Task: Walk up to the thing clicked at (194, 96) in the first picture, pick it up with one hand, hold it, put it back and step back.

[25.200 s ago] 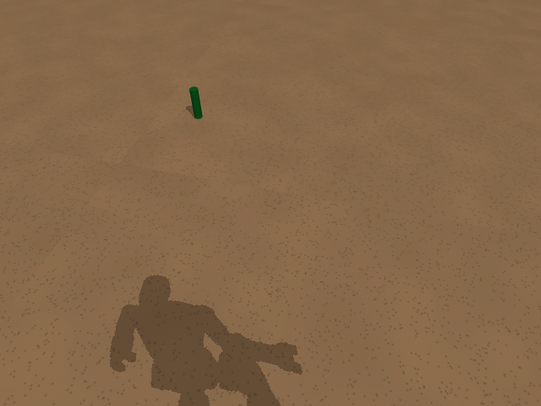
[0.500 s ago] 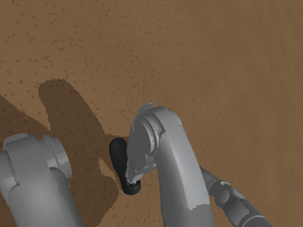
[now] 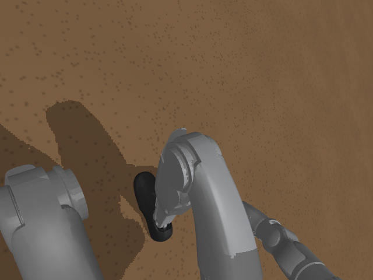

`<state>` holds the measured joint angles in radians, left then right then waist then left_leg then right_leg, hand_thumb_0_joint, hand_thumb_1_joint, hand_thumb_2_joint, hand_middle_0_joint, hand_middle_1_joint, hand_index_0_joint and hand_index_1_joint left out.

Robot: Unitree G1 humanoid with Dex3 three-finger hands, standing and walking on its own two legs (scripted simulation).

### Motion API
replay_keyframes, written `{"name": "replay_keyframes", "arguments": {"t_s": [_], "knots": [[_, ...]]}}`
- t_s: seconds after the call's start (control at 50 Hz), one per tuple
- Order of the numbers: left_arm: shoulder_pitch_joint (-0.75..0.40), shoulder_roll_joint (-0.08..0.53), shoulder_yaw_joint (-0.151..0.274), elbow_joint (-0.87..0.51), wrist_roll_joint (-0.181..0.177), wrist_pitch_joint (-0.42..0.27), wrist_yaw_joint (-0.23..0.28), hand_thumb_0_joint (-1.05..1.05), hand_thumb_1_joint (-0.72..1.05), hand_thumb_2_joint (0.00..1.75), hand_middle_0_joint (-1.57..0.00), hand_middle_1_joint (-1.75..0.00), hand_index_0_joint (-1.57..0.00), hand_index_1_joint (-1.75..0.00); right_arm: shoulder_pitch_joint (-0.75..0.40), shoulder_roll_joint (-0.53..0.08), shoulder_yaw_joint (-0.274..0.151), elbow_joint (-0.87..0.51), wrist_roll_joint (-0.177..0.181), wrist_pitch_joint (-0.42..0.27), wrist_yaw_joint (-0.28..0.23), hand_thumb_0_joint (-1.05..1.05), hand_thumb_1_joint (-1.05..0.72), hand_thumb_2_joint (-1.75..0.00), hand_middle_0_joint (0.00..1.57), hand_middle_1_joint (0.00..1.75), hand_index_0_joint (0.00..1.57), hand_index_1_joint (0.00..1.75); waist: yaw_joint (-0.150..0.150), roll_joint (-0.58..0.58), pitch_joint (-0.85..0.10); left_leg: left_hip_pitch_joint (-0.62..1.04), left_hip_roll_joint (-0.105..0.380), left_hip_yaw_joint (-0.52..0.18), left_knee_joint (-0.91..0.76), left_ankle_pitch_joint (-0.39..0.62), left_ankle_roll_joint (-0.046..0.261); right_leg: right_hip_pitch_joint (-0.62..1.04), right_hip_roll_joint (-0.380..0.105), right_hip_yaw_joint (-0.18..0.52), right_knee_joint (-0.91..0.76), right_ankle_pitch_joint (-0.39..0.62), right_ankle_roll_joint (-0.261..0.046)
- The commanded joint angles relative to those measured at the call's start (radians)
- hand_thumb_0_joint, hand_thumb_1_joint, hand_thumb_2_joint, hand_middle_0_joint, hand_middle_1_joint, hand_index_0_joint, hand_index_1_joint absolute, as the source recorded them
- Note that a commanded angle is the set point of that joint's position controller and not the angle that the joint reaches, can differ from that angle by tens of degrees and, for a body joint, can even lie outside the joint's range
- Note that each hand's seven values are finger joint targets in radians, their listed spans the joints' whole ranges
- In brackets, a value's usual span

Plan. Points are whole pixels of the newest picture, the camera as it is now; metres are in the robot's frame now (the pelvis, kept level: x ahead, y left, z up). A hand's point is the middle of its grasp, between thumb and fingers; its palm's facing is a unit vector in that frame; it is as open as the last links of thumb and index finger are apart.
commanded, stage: open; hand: left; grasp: from the side
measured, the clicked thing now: out of the picture +0.46 +0.27 -0.19
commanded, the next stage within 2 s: withdraw in 0.08 s
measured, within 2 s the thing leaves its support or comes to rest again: neither
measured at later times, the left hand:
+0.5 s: hand out of the picture +0.46 +0.32 -0.13, palm faces +0.40 -0.92 -0.02, open 16.7 cm
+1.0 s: hand out of the picture +0.38 +0.42 +0.00, palm faces +0.36 -0.83 -0.42, open 17.4 cm
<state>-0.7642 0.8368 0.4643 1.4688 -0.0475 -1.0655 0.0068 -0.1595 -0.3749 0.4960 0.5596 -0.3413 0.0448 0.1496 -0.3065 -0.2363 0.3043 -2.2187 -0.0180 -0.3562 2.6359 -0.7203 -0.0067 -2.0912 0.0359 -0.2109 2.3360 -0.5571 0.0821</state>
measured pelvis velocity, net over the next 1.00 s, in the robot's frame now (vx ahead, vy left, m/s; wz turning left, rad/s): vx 0.01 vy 0.00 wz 0.13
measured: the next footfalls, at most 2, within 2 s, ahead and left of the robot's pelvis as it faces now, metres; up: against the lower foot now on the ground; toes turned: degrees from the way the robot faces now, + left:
none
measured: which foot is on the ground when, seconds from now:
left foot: down 0.00-1.00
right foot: down 0.00-1.00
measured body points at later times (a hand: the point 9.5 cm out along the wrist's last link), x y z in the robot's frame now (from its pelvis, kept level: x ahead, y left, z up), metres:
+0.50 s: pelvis +0.00 +0.00 +0.01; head +0.24 +0.18 +0.34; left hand +0.44 +0.37 -0.12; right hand +0.14 -0.26 -0.04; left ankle +0.08 +0.12 -0.26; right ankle +0.16 -0.13 -0.26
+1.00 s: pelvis +0.01 +0.00 +0.07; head +0.20 +0.12 +0.47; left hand +0.36 +0.46 +0.03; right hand +0.17 -0.25 -0.03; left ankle +0.08 +0.12 -0.26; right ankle +0.16 -0.13 -0.26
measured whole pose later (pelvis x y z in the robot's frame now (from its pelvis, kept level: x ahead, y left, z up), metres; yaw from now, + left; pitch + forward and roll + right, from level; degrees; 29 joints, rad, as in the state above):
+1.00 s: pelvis +0.01 +0.00 +0.07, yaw +7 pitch +31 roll -11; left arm -0.60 0.76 0.45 0.97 0.13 -0.34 -0.07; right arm 0.11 -0.29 0.10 0.59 -0.04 0.18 0.08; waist -0.13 -0.02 -0.09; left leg -2.18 0.00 -0.13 2.32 -0.69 0.03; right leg -2.11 -0.03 -0.06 2.17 -0.61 0.03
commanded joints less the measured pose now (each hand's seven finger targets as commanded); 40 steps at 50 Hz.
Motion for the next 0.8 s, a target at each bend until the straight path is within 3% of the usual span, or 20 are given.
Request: {"name": "replay_keyframes", "arguments": {"t_s": [0.0, 0.16, 0.2, 0.26, 0.34, 0.42, 0.44, 0.46, 0.48, 0.52, 0.54, 0.58, 0.62, 0.64, 0.68, 0.72, 0.76, 0.78], "knots": [[-0.224, 0.150, 0.015, -0.128, -0.011, -0.073, -0.004, 0.00, -0.27, 0.35, -0.56, -0.44, -0.55, -0.45, 0.072, -0.361, -0.112, -0.009, -0.004, 0.016, -0.018, 0.00, -0.91, -0.90, 0.20, 0.30, 0.20, 0.30, -0.119, 0.502, -0.579, 0.367, 0.067, 0.078, -0.350, 0.125, -0.014, 0.300, 0.038, -0.130, -0.132, 0.126, -0.079], [-0.243, 0.159, 0.006, -0.128, -0.005, -0.093, -0.005, 0.00, -0.33, 0.21, -0.35, -0.23, -0.34, -0.24, 0.067, -0.354, -0.105, -0.010, -0.009, 0.012, -0.020, 0.00, -0.91, -0.90, 0.20, 0.30, 0.20, 0.30, -0.121, 0.522, -0.571, 0.370, 0.066, 0.085, -0.347, 0.101, -0.013, 0.298, 0.043, -0.128, -0.139, 0.111, -0.080], [-0.247, 0.153, -0.004, -0.124, -0.003, -0.096, -0.003, 0.00, -0.37, 0.19, -0.23, -0.17, -0.22, -0.18, 0.073, -0.355, -0.098, -0.005, -0.011, 0.011, -0.019, 0.00, -0.89, -0.90, 0.20, 0.30, 0.20, 0.30, -0.125, 0.538, -0.569, 0.383, 0.068, 0.078, -0.355, 0.112, -0.018, 0.299, 0.041, -0.131, -0.133, 0.118, -0.081], [-0.237, 0.211, 0.037, -0.147, 0.004, -0.092, 0.001, 0.00, -0.40, 0.11, -0.15, -0.07, -0.14, -0.08, 0.085, -0.365, -0.104, 0.003, -0.007, 0.020, -0.022, 0.00, -0.89, -0.90, 0.20, 0.30, 0.20, 0.30, -0.100, 0.579, -0.585, 0.419, 0.073, 0.070, -0.372, 0.130, -0.027, 0.286, 0.035, -0.132, -0.125, 0.123, -0.084], [-0.247, 0.305, 0.114, -0.307, -0.002, -0.077, -0.004, 0.00, -0.49, 0.07, -0.09, -0.02, -0.07, -0.03, 0.112, -0.365, -0.118, 0.010, -0.004, 0.032, -0.026, 0.00, -0.90, -0.90, 0.20, 0.30, 0.20, 0.30, -0.059, 0.667, -0.702, 0.497, 0.075, 0.086, -0.375, 0.222, -0.036, 0.341, 0.033, -0.115, -0.114, 0.184, -0.086], [-0.243, 0.349, 0.143, -0.462, -0.005, -0.006, -0.047, 0.00, -0.50, 0.06, -0.09, -0.01, -0.07, -0.02, 0.157, -0.354, -0.160, 0.003, 0.022, 0.053, -0.038, 0.00, -0.91, -0.90, 0.20, 0.30, 0.20, 0.30, -0.017, 0.757, -0.820, 0.554, 0.076, 0.110, -0.416, 0.269, -0.042, 0.366, 0.024, -0.086, -0.121, 0.202, -0.095], [-0.192, 0.296, 0.116, -0.432, -0.010, 0.026, -0.071, 0.00, -0.51, 0.05, -0.07, 0.00, -0.06, -0.02, 0.164, -0.348, -0.170, 0.004, 0.032, 0.059, -0.041, 0.00, -0.91, -0.90, 0.20, 0.30, 0.20, 0.30, -0.013, 0.750, -0.817, 0.550, 0.074, 0.114, -0.429, 0.269, -0.043, 0.355, 0.020, -0.081, -0.126, 0.199, -0.097], [-0.225, 0.303, 0.110, -0.488, -0.013, 0.050, -0.093, 0.00, -0.53, 0.04, -0.07, -0.01, -0.06, -0.01, 0.180, -0.341, -0.182, 0.007, 0.043, 0.062, -0.047, 0.00, -0.91, -0.90, 0.20, 0.30, 0.20, 0.30, -0.012, 0.746, -0.827, 0.529, 0.073, 0.124, -0.431, 0.253, -0.037, 0.353, 0.021, -0.072, -0.137, 0.192, -0.098], [-0.198, 0.269, 0.091, -0.470, -0.016, 0.083, -0.117, 0.00, -0.52, 0.04, -0.08, -0.01, -0.07, -0.02, 0.189, -0.331, -0.196, 0.014, 0.056, 0.063, -0.051, 0.00, -0.91, -0.90, 0.20, 0.30, 0.20, 0.30, -0.010, 0.736, -0.813, 0.499, 0.069, 0.136, -0.436, 0.242, -0.032, 0.342, 0.018, -0.062, -0.144, 0.188, -0.100], [-0.109, 0.140, 0.010, -0.365, -0.032, 0.168, -0.167, 0.00, -0.54, 0.03, -0.08, -0.03, -0.08, -0.03, 0.204, -0.315, -0.212, 0.008, 0.084, 0.065, -0.060, 0.00, -0.90, -0.90, 0.20, 0.30, 0.20, 0.30, -0.029, 0.627, -0.745, 0.414, 0.065, 0.141, -0.440, 0.189, -0.016, 0.309, 0.018, -0.061, -0.174, 0.159, -0.096], [-0.105, 0.116, -0.007, -0.363, -0.042, 0.197, -0.186, 0.00, -0.53, 0.04, -0.06, -0.03, -0.06, -0.03, 0.207, -0.316, -0.222, 0.000, 0.098, 0.064, -0.064, 0.00, -0.89, -0.90, 0.20, 0.30, 0.20, 0.30, -0.034, 0.585, -0.716, 0.375, 0.062, 0.145, -0.440, 0.166, -0.007, 0.295, 0.015, -0.060, -0.182, 0.144, -0.094], [-0.134, 0.133, 0.004, -0.382, -0.057, 0.237, -0.212, 0.00, -0.56, 0.03, -0.04, -0.03, -0.05, -0.02, 0.224, -0.313, -0.242, 0.002, 0.122, 0.064, -0.072, 0.00, -0.88, -0.89, 0.20, 0.30, 0.20, 0.30, -0.027, 0.517, -0.682, 0.327, 0.057, 0.149, -0.442, 0.135, 0.005, 0.274, 0.011, -0.057, -0.203, 0.122, -0.091], [-0.171, 0.088, -0.014, -0.376, -0.083, 0.260, -0.238, 0.00, -0.48, 0.07, -0.04, 0.00, -0.03, -0.01, 0.231, -0.301, -0.254, -0.001, 0.140, 0.055, -0.068, 0.00, -0.80, -0.89, 0.20, 0.30, 0.20, 0.30, -0.029, 0.495, -0.673, 0.309, 0.051, 0.146, -0.445, 0.097, 0.011, 0.238, 0.010, -0.060, -0.198, 0.089, -0.093], [-0.129, 0.292, 0.062, -0.385, 0.084, 0.315, -0.178, 0.00, -0.56, 0.09, -0.08, -0.07, -0.07, -0.08, 0.267, -0.283, -0.326, 0.023, 0.162, 0.069, -0.071, 0.00, -0.88, -0.92, 0.20, 0.30, 0.20, 0.30, 0.080, 0.587, -0.817, 0.446, 0.050, 0.177, -0.492, 0.145, 0.002, 0.233, 0.004, -0.036, -0.215, 0.082, -0.101], [-0.228, 0.197, 0.010, -0.457, 0.083, 0.374, -0.163, 0.00, -0.58, 0.09, -0.09, -0.09, -0.07, -0.09, 0.285, -0.268, -0.338, -0.005, 0.188, 0.088, -0.066, 0.00, -0.96, -0.92, 0.20, 0.30, 0.20, 0.30, 0.044, 0.650, -0.874, 0.526, 0.062, 0.157, -0.542, 0.164, -0.012, 0.176, -0.003, -0.034, -0.203, 0.086, -0.110], [-0.201, 0.214, 0.041, -0.456, 0.103, 0.428, -0.144, 0.00, -0.61, 0.10, -0.10, -0.09, -0.08, -0.11, 0.293, -0.261, -0.367, -0.012, 0.209, 0.103, -0.067, 0.00, -0.99, -0.93, 0.20, 0.30, 0.20, 0.30, 0.070, 0.646, -0.868, 0.500, 0.054, 0.171, -0.579, 0.100, -0.006, 0.173, -0.009, -0.020, -0.221, 0.043, -0.111], [-0.287, 0.372, 0.108, -0.624, 0.134, 0.473, -0.115, 0.00, -0.61, 0.10, -0.11, -0.10, -0.10, -0.11, 0.317, -0.242, -0.383, -0.012, 0.227, 0.112, -0.074, 0.00, -1.02, -0.94, 0.20, 0.30, 0.20, 0.30, 0.117, 0.693, -0.969, 0.537, 0.053, 0.198, -0.594, 0.111, -0.003, 0.205, -0.009, 0.012, -0.227, 0.040, -0.114], [-0.293, 0.371, 0.101, -0.615, 0.150, 0.498, -0.109, 0.00, -0.61, 0.10, -0.12, -0.11, -0.10, -0.11, 0.323, -0.232, -0.396, -0.002, 0.234, 0.117, -0.077, 0.00, -1.04, -0.94, 0.20, 0.30, 0.20, 0.30, 0.117, 0.704, -0.960, 0.549, 0.052, 0.205, -0.605, 0.094, -0.003, 0.171, -0.010, 0.023, -0.230, 0.023, -0.117]]}}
